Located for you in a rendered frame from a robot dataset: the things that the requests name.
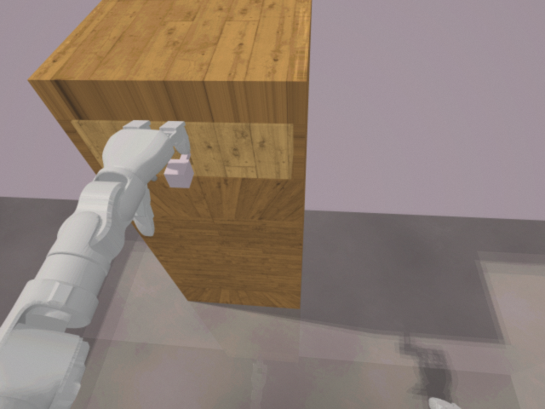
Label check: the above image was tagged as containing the left robot upper arm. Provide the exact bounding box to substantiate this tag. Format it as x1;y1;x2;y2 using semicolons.
0;323;89;409

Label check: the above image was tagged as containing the left robot hand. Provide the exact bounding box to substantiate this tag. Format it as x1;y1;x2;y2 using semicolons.
102;120;191;236

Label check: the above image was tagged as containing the cabinet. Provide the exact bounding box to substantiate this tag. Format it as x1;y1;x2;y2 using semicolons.
27;0;312;309

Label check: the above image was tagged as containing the robot left forearm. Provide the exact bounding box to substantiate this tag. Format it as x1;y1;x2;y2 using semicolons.
0;167;146;349

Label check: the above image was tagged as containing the drawer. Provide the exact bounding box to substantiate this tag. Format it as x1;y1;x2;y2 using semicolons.
71;120;294;179

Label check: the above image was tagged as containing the handle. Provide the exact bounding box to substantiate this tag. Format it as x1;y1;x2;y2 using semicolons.
164;153;194;188

